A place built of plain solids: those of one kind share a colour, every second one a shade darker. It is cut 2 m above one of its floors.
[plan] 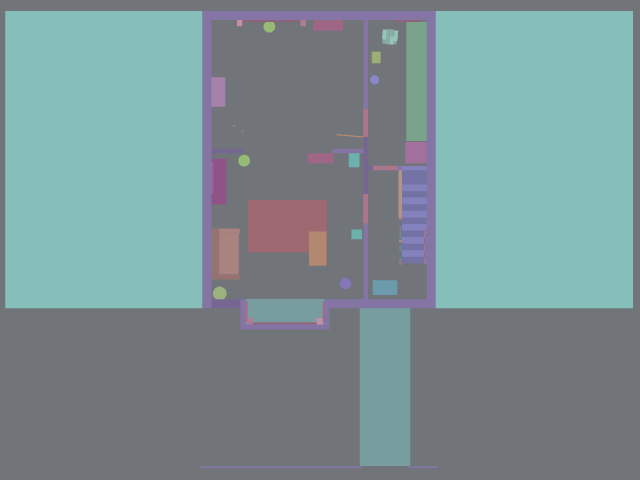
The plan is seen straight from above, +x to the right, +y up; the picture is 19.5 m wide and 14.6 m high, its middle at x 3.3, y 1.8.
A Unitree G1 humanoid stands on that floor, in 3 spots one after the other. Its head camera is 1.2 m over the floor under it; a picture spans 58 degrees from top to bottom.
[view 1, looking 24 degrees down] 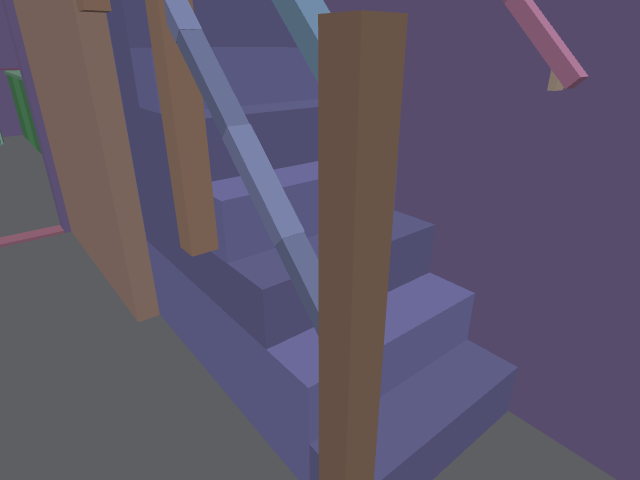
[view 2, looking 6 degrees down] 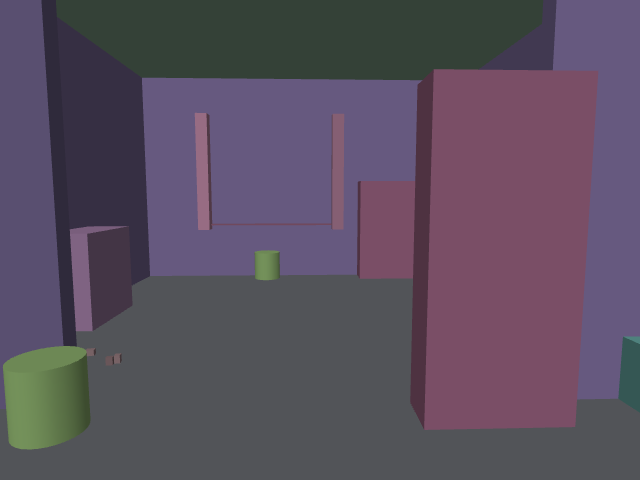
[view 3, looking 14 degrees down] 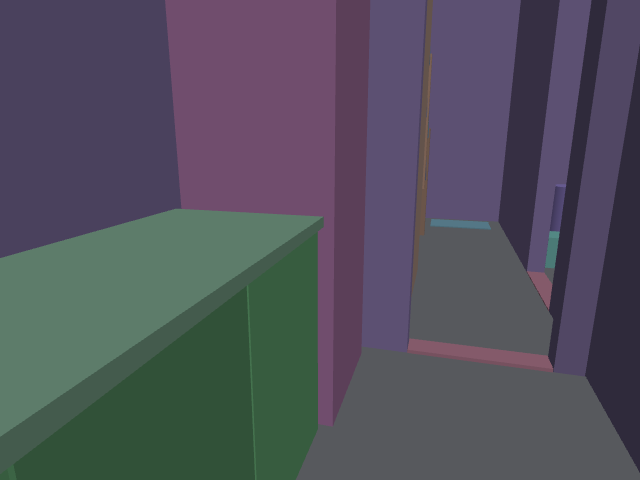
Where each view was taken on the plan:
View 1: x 5.28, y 0.60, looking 51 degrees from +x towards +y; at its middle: flight_guard_post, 0.74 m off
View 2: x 2.31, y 2.04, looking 88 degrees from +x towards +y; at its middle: wall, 6.49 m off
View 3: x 5.51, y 6.31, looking -74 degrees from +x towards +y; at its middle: fridge_freezer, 1.64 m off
